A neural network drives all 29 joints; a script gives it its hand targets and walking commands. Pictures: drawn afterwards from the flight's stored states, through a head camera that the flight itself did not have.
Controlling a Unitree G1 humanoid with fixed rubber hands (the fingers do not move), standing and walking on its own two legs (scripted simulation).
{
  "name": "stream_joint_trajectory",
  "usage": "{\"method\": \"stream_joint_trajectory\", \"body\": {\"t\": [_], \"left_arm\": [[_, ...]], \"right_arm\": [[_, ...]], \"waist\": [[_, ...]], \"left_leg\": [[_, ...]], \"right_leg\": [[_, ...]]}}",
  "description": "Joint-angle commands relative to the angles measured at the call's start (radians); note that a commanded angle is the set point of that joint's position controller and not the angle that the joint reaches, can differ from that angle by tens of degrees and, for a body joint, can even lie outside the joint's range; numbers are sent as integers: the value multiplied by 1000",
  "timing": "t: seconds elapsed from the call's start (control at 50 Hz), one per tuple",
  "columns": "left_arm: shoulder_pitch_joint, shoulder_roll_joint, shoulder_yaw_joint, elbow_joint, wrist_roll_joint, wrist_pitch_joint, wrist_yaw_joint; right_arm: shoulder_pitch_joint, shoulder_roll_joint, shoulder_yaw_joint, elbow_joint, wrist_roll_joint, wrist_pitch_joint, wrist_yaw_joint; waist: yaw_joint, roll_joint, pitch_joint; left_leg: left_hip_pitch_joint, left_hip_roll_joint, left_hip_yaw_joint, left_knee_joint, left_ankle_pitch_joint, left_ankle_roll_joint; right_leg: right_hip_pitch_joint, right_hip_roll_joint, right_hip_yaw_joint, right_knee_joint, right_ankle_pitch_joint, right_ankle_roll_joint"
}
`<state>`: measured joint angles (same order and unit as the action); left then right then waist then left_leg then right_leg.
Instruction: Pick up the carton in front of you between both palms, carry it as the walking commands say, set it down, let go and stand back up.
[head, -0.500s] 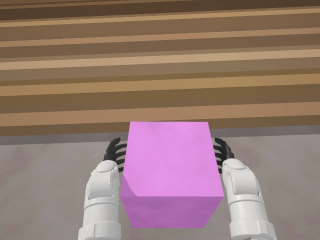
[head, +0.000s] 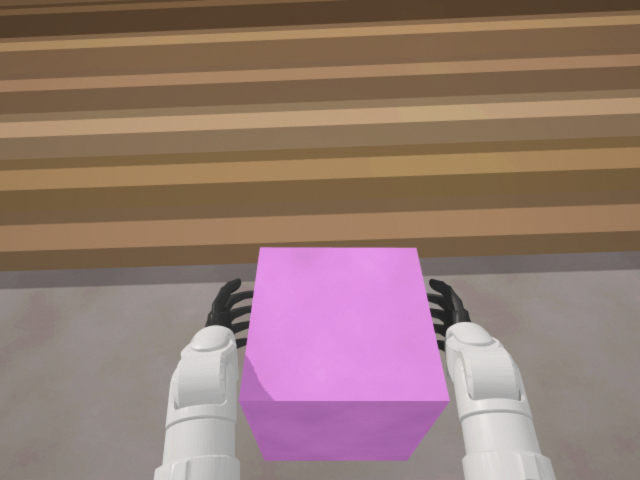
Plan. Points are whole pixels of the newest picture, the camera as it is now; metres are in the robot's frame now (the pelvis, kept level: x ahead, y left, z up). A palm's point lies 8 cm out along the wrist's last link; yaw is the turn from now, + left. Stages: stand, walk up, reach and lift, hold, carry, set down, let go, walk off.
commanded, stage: hold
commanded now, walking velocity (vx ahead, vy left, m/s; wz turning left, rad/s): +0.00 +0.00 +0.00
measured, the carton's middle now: (337, 359) +0.29 +0.00 -0.02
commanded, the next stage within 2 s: carry in 0.28 s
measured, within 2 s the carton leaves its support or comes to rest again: neither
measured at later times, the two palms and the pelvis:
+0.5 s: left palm (231, 310) +0.32 +0.14 +0.07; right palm (462, 309) +0.31 -0.16 +0.06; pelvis +0.03 -0.01 -0.01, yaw +0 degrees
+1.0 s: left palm (252, 196) +0.53 +0.13 +0.10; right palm (432, 197) +0.52 -0.17 +0.09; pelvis +0.26 -0.01 -0.01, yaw +0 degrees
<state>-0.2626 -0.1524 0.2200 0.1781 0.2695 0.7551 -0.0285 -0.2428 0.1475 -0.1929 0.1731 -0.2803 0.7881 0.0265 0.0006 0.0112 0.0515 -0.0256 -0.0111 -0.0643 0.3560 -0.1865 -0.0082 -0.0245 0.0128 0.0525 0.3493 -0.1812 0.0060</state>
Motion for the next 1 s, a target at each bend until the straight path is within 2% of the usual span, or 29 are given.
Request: {"method": "stream_joint_trajectory", "body": {"t": [0.0,0.08,0.1,0.22,0.24,0.26,0.3,0.32,0.36,0.38,0.42,0.44,0.46,0.5,0.52,0.54,0.58,0.62,0.66,0.68,0.7,0.72,0.74,0.76,0.78,0.84,0.86,0.94,0.98], "left_arm": [[-390,-881,-514,-5,-230,-8,-198],[-382,-877,-483,14,-205,-6,-199],[-391,-886,-508,11,-228,-5,-201],[-403,-892,-524,-8,-226,-3,-202],[-408,-892,-518,0,-231,-7,-203],[-453,-881,-533,-12,-244,0,-198],[-448,-887,-552,-23,-263,12,-197],[-450,-903,-591,-57,-272,15,-192],[-418,-901,-639,-86,-299,41,-184],[-421,-893,-660,-113,-315,55,-183],[-439,-883,-697,-172,-357,95,-172],[-428,-875,-728,-200,-380,123,-167],[-453,-856,-745,-244,-396,150,-160],[-405,-812,-745,-295,-429,212,-137],[-412,-822,-763,-313,-436,250,-126],[-400,-814,-773,-360,-453,279,-121],[-412,-811,-803,-427,-488,324,-118],[-364,-834,-827,-457,-515,367,-117],[-301,-840,-835,-486,-529,404,-123],[-303,-832,-825,-505,-539,419,-128],[-313,-826,-833,-535,-543,438,-136],[-332,-819,-835,-549,-572,462,-144],[-331,-822,-837,-544,-574,470,-151],[-352,-832,-831,-552,-581,475,-153],[-378,-834,-842,-559,-584,480,-155],[-369,-853,-814,-534,-581,483,-140],[-355,-853,-809,-538,-568,484,-132],[-308,-830,-772,-503,-525,501,-115],[-314,-834,-765,-486,-527,510,-117]], "right_arm": [[-468,853,526,-58,246,-46,191],[-482,851,505,-44,230,-47,195],[-474,846,507,-50,234,-46,193],[-473,845,514,-44,240,-48,199],[-485,857,511,-55,231,-49,196],[-533,869,534,-62,259,-38,196],[-526,857,551,-94,276,-31,191],[-538,853,572,-126,293,-28,189],[-488,848,612,-160,313,-6,178],[-482,843,631,-172,324,14,171],[-491,827,669,-239,351,60,157],[-496,826,693,-271,373,88,149],[-507,799,712,-309,385,117,142],[-517,792,761,-369,442,176,136],[-548,790,775,-393,464,209,136],[-533,786,783,-427,499,238,137],[-516,793,807,-467,543,282,129],[-462,806,807,-499,557,324,124],[-394,804,791,-523,540,357,116],[-365,818,790,-525,539,373,111],[-321,791,781,-543,510,387,109],[-294,777,759,-532,491,396,104],[-305,800,752,-551,496,410,107],[-353,832,772,-573,515,422,107],[-389,830,777,-585,524,429,107],[-458,844,792,-607,578,444,112],[-470,833,805,-629,589,446,113],[-427,811,791,-570,588,471,125],[-437,801,783,-566,583,477,125]], "waist": [[0,-6,-203],[16,-4,-185],[-2,-29,-199],[6,9,-207],[-13,-16,-202],[-5,-21,-234],[-2,-25,-201],[-4,43,-182],[-8,108,-266],[-6,127,-290],[-4,117,-285],[-3,71,-301],[2,20,-270],[23,-238,-253],[23,-212,-232],[28,-181,-226],[27,-170,-257],[17,-162,-325],[16,-153,-374],[1,-83,-412],[-18,132,-412],[-26,342,-372],[-27,212,-344],[-28,107,-343],[-26,65,-347],[-23,75,-335],[-22,115,-316],[-23,138,-262],[-13,155,-259]], "left_leg": [[19,-84,-16,-47,153,3],[-11,-86,-11,-48,139,5],[11,-81,-15,-50,137,6],[6,-83,-8,-46,126,-5],[28,-77,-16,-40,114,3],[-102,107,-2,-5,-98,11],[-204,94,-57,-48,-489,24],[-221,101,-66,-56,-499,31],[-190,167,-150,-99,-427,61],[-185,185,-169,-103,-432,74],[-211,172,-142,-66,-448,93],[-267,139,-88,-25,-417,77],[-360,102,-29,68,-399,53],[-622,16,135,380,-294,4],[-703,39,154,418,-310,6],[-716,62,128,408,-320,12],[-658,61,160,330,-225,12],[-454,9,218,133,-113,6],[-127,-20,268,10,-14,8],[95,50,196,2,-24,30],[211,252,-108,-108,-241,79],[300,449,-441,-162,-152,190],[280,483,-436,-133,-40,243],[244,441,-368,-114,65,236],[208,416,-284,-132,59,212],[130,308,-55,-175,55,156],[94,285,-28,-185,53,150],[8,257,100,-171,85,137],[-57,242,149,-111,100,106]], "right_leg": [[29,76,29,-50,132,1],[30,74,31,-50,123,-1],[34,80,23,-52,107,1],[42,76,23,-57,85,-12],[9,78,25,-58,63,-7],[-135,-113,16,-12,-137,-14],[-223,-80,25,-23,-501,-18],[-257,-61,-3,23,-453,-10],[-249,-21,-96,181,-241,-3],[-253,-6,-129,181,-228,-4],[-232,-4,-139,79,-261,-12],[-155,-16,-130,43,-259,-19],[-125,-95,-17,5,-343,-41],[38,-303,335,-133,-429,-147],[62,-373,421,-159,-366,-198],[53,-388,431,-169,-307,-229],[57,-349,285,-143,-134,-201],[-5,-258,105,-70,-30,-142],[-169,-190,-49,53,-83,-92],[-324,-171,-107,176,-65,-57],[-506,-113,-177,392,-202,-5],[-748,-33,-187,569,-357,12],[-822,-99,-104,698,-378,-18],[-841,-108,-95,739,-348,-33],[-818,-140,-86,726,-289,-31],[-715,-112,-147,521,-143,-1],[-678,-96,-169,453,-124,10],[-533,-59,-257,213,-28,3],[-376,-47,-283,138,69,-11]]}}
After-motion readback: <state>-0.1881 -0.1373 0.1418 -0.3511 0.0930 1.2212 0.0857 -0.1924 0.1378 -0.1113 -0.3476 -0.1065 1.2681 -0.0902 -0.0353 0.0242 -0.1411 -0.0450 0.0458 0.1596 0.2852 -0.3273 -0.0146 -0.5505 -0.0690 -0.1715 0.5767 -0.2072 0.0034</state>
